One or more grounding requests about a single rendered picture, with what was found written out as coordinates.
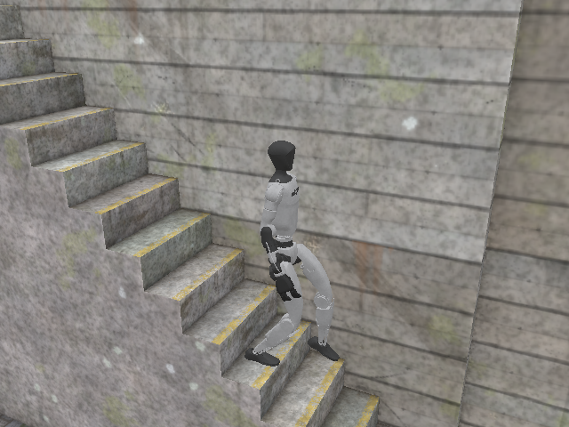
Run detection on stairs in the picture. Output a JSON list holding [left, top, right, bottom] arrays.
[[0, 5, 389, 427]]

